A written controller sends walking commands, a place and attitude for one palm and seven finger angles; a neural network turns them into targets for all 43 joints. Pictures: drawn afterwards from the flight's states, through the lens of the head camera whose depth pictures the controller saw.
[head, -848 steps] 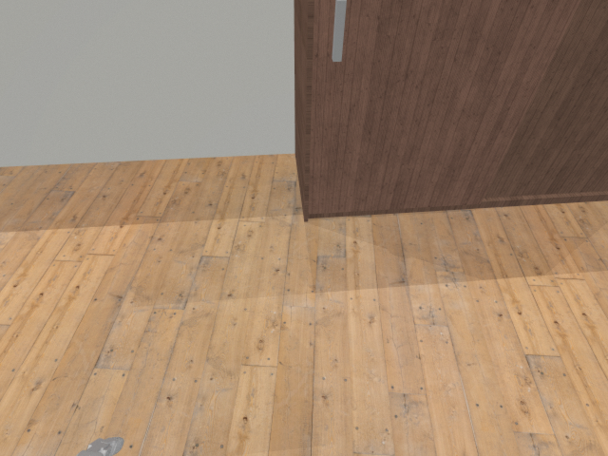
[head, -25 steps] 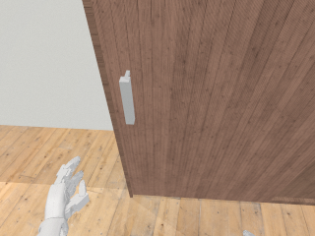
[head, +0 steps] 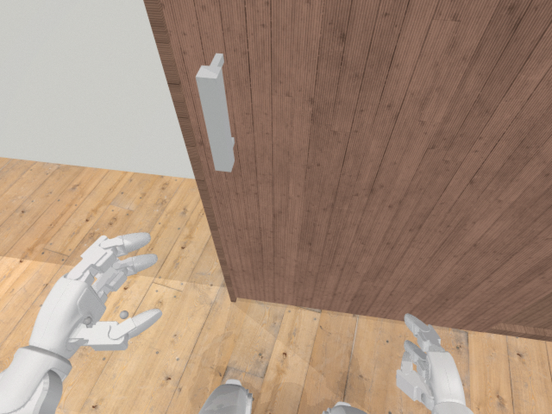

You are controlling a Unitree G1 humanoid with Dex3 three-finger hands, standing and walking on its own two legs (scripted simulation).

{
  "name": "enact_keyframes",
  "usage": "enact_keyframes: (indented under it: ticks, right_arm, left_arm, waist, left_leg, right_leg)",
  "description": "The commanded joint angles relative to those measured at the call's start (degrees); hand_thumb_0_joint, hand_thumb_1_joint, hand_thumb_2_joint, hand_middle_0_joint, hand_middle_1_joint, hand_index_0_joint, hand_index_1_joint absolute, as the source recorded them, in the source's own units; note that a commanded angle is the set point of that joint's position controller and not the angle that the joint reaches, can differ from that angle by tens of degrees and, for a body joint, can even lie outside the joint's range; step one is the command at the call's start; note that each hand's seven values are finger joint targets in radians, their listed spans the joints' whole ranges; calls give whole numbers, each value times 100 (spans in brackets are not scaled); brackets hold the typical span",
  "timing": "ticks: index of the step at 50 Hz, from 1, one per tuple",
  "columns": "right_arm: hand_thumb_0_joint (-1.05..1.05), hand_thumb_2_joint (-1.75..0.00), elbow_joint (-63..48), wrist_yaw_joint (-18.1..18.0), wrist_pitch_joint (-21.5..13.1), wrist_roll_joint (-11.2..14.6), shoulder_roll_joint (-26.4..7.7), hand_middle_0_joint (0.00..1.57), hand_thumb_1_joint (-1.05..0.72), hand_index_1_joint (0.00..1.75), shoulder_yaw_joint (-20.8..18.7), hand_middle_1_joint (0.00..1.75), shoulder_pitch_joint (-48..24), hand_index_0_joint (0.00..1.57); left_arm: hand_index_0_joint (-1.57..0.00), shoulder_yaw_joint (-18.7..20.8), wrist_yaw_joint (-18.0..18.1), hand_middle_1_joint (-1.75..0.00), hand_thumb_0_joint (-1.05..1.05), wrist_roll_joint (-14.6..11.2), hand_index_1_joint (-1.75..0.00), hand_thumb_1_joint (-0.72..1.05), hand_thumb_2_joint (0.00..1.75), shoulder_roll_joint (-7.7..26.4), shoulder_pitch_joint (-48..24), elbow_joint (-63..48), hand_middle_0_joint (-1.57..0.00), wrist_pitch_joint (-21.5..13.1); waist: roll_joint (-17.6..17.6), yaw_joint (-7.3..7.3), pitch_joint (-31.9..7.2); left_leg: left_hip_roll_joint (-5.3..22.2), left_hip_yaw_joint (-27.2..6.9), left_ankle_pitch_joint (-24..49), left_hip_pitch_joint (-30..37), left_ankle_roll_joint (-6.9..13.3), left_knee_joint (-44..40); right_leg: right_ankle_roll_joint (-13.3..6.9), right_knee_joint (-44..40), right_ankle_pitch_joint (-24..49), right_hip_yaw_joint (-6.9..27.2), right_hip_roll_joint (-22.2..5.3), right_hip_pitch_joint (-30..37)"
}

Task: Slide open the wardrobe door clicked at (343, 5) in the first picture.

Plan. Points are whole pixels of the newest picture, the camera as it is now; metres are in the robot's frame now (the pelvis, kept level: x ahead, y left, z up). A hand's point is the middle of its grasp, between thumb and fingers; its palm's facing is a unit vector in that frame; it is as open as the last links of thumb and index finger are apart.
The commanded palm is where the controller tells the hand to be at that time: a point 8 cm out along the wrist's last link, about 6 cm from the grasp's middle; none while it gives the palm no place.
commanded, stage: raise the hand with hooked fingers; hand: left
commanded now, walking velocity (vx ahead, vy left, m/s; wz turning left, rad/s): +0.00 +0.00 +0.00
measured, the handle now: (221, 115) +0.50 +0.13 +0.15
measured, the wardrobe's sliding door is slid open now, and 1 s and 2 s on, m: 0.00 0.00 0.00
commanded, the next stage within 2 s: move the hooked fingers beside the handle in 1.40 s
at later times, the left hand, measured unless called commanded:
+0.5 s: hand (56, 259) +0.25 +0.27 +0.14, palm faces -0.01 -1.00 -0.10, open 13.2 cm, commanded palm +0.22 +0.32 +0.14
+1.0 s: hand (23, 212) +0.29 +0.31 +0.18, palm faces -0.01 -1.00 -0.07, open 14.0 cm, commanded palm +0.25 +0.34 +0.18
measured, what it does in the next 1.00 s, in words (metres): rises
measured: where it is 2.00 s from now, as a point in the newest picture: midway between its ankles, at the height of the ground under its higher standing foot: outside the picture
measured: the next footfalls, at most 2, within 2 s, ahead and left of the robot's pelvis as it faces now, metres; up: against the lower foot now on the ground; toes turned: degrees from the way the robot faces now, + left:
none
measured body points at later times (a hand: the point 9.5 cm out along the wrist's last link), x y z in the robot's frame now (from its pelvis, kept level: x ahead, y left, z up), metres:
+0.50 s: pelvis +0.01 +0.03 +0.03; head +0.03 +0.04 +0.48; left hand +0.25 +0.33 +0.15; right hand +0.19 -0.22 -0.02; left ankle +0.04 +0.13 -0.67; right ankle +0.00 -0.10 -0.67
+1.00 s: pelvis +0.01 +0.03 +0.05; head +0.01 +0.02 +0.50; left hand +0.28 +0.36 +0.18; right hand +0.17 -0.22 -0.02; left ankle +0.04 +0.13 -0.67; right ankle +0.01 -0.10 -0.67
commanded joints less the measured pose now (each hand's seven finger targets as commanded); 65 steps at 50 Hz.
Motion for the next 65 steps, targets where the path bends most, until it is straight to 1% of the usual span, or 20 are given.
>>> enact_keyframes:
  ticks: [1, 2, 5, 8, 10, 12, 17, 21, 23, 27, 30, 35, 37, 40, 43, 47, 54, 60, 62, 65]
  right_arm:
    - [0, -90, -1216, -180, -217, 60, -855, 20, -90, 30, -462, 30, -130, 20]
    - [0, -90, -1220, -165, -226, 22, -777, 20, -90, 30, -455, 30, -180, 20]
    - [0, -90, -1132, -71, -348, -9, -701, 20, -90, 30, -480, 30, -12, 20]
    - [0, -90, -955, -16, -420, -15, -844, 20, -90, 30, -512, 30, 192, 20]
    - [0, -90, -885, -17, -475, 19, -961, 20, -90, 30, -519, 30, 304, 20]
    - [0, -90, -873, -73, -517, 48, -1076, 20, -90, 30, -507, 30, 356, 20]
    - [0, -90, -947, -207, -583, 41, -1114, 20, -90, 30, -436, 30, 292, 20]
    - [0, -90, -956, -187, -576, 65, -997, 20, -90, 30, -340, 30, 208, 20]
    - [0, -90, -953, -165, -529, 83, -1023, 20, -90, 30, -316, 30, 211, 20]
    - [0, -90, -1029, -185, -431, 146, -1128, 20, -90, 30, -278, 30, 201, 20]
    - [0, -90, -1091, -247, -395, 159, -1171, 20, -90, 30, -253, 30, 176, 20]
    - [0, -90, -1041, -330, -455, 90, -1091, 20, -90, 30, -182, 30, 78, 20]
    - [0, -90, -967, -329, -472, 80, -1086, 20, -90, 30, -152, 30, 72, 20]
    - [0, -90, -893, -352, -462, 120, -1066, 20, -90, 30, -122, 30, 59, 20]
    - [0, -90, -851, -364, -405, 168, -1123, 20, -90, 30, -134, 30, 91, 20]
    - [0, -90, -921, -343, -371, 184, -1171, 20, -90, 30, -157, 30, 94, 20]
    - [0, -90, -1023, -256, -458, 120, -1120, 20, -90, 30, -212, 30, 74, 20]
    - [0, -90, -886, -322, -448, 136, -1106, 20, -90, 30, -206, 30, 105, 20]
    - [0, -90, -860, -346, -428, 136, -1130, 20, -90, 30, -220, 30, 149, 20]
    - [0, -90, -877, -359, -424, 157, -1147, 20, -90, 30, -241, 30, 135, 20]
  left_arm:
    - [-26, 1666, 89, -84, 0, -636, -84, 6, 54, 1337, 525, -907, -26, 677]
    - [-26, 1891, 224, -86, 0, -765, -86, 4, 53, 1318, 686, -924, -26, 628]
    - [-27, 1642, 567, -90, 0, -759, -90, -3, 50, 872, 684, -1509, -27, 127]
    - [-27, 1006, 544, -94, 0, -483, -94, -10, 47, 549, 402, -1310, -27, -125]
    - [-27, 710, 371, -98, 0, -332, -98, -15, 45, 569, 149, -1165, -27, -110]
    - [-28, 677, 186, -100, 0, -296, -100, -20, 43, 775, -157, -1004, -28, 37]
    - [-29, 1452, 286, -108, 0, -351, -108, -31, 38, 1751, -855, -1758, -29, 29]
    - [-29, 1535, 575, -114, 0, -526, -114, -41, 34, 1450, -762, -1684, -29, 39]
    - [-30, 1422, 548, -117, 0, -505, -117, -45, 32, 1330, -749, -1301, -30, 287]
    - [-30, 1045, 254, -120, 0, -371, -120, -50, 30, 1220, -1011, -512, -30, 1035]
    - [-30, 1068, 107, -120, 0, -301, -120, -50, 30, 1484, -1752, -520, -30, 1340]
    - [-30, 1667, 160, -120, 0, -397, -120, -50, 30, 2076, -2743, -998, -30, 990]
    - [-30, 1797, 190, -120, 0, -378, -120, -50, 30, 2250, -2861, -991, -30, 860]
    - [-30, 1676, 92, -120, 0, -343, -120, -50, 30, 2124, -2919, -558, -30, 981]
    - [-30, 1536, -105, -120, 0, -346, -120, -50, 30, 2016, -2797, 251, -30, 1384]
    - [-30, 1467, -296, -120, 0, -348, -120, -50, 30, 2081, -2937, 519, -30, 1670]
    - [-30, 1940, -85, -120, 0, -436, -120, -50, 30, 2392, -2915, -332, -30, 1180]
    - [-30, 1795, 33, -120, 0, -332, -120, -50, 30, 2237, -3037, -173, -30, 1186]
    - [-30, 1689, -8, -120, 0, -309, -120, -50, 30, 2174, -2983, 8, -30, 1298]
    - [-30, 1643, -111, -120, 0, -328, -120, -50, 30, 2138, -2998, 28, -30, 1366]
  waist:
    - [-674, 222, -1687]
    - [-808, 328, -1714]
    - [-475, 227, -1564]
    - [-283, -82, -1089]
    - [32, -243, -889]
    - [-113, -290, -671]
    - [233, -45, -1233]
    - [604, 28, -1046]
    - [633, 16, -855]
    - [285, -46, -299]
    - [57, -123, -295]
    - [93, -73, -895]
    - [378, -18, -953]
    - [675, -53, -785]
    - [249, -73, -396]
    - [-27, -49, -357]
    - [138, 55, -1042]
    - [579, -24, -573]
    - [213, -55, -487]
    - [179, -70, -671]
  left_leg:
    - [-355, 82, 1654, 932, 295, -1064]
    - [-350, 39, 1836, 918, 265, -1068]
    - [-354, 86, 2113, 1252, 233, -1289]
    - [-339, 114, 2054, 1465, 257, -1368]
    - [-335, 112, 1749, 1560, 288, -1430]
    - [-316, 68, 1494, 1526, 315, -1515]
    - [-277, -25, 1609, 2080, 321, -1856]
    - [-259, -80, 1683, 2368, 225, -2113]
    - [-252, -57, 1737, 2365, 203, -2201]
    - [-248, -63, 1377, 2179, 222, -2403]
    - [-252, -116, 1142, 2257, 262, -2509]
    - [-260, -160, 1370, 2804, 276, -2574]
    - [-260, -132, 1485, 2941, 258, -2604]
    - [-267, -137, 1398, 3004, 227, -2747]
    - [-277, -99, 1197, 2747, 264, -2825]
    - [-307, -87, 1272, 2682, 298, -2806]
    - [-314, -9, 1806, 3050, 312, -2721]
    - [-314, 62, 1496, 2942, 290, -2804]
    - [-302, 66, 1564, 2871, 320, -2774]
    - [-329, 81, 1681, 2909, 333, -2700]
  right_leg:
    - [393, -1635, 1899, 1121, -208, 1736]
    - [406, -1547, 2430, 1092, -183, 1942]
    - [363, -1400, 3033, 778, -66, 1677]
    - [312, -1415, 2723, 634, 45, 1081]
    - [252, -1515, 2049, 563, 85, 721]
    - [210, -1689, 1629, 614, 79, 719]
    - [114, -1734, 1532, 504, 101, 1189]
    - [91, -1779, 1602, 318, 141, 1261]
    - [85, -1857, 1723, 298, 156, 1313]
    - [114, -2141, 1558, 325, 145, 1277]
    - [148, -2281, 1351, 344, 146, 1253]
    - [103, -2373, 1424, 389, 158, 1590]
    - [71, -2421, 1497, 429, 166, 1708]
    - [73, -2494, 1498, 394, 133, 1701]
    - [110, -2684, 1395, 427, 112, 1673]
    - [107, -2766, 1437, 478, 90, 1733]
    - [97, -2647, 1892, 511, 94, 2048]
    - [118, -2739, 1675, 529, 62, 1839]
    - [129, -2792, 1761, 563, 60, 1892]
    - [161, -2747, 1955, 588, 43, 1929]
